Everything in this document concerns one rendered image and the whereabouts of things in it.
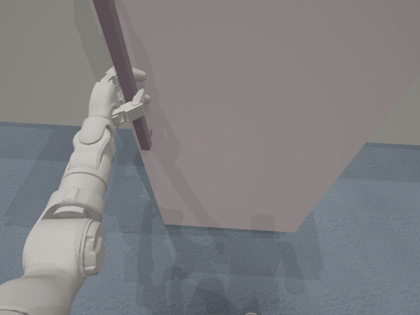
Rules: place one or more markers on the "handle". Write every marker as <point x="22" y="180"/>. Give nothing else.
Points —
<point x="109" y="21"/>

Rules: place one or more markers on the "left robot hand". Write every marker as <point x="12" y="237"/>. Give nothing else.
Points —
<point x="107" y="103"/>

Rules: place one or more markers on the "left robot upper arm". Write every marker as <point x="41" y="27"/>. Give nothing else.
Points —
<point x="60" y="255"/>

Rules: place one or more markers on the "fridge door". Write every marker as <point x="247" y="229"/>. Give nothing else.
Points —
<point x="258" y="106"/>

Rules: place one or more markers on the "left robot forearm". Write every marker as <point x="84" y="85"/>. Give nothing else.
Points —
<point x="85" y="180"/>

